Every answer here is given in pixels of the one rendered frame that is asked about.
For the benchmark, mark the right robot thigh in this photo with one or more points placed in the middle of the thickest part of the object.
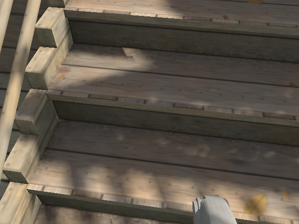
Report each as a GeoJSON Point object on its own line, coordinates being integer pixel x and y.
{"type": "Point", "coordinates": [212, 209]}

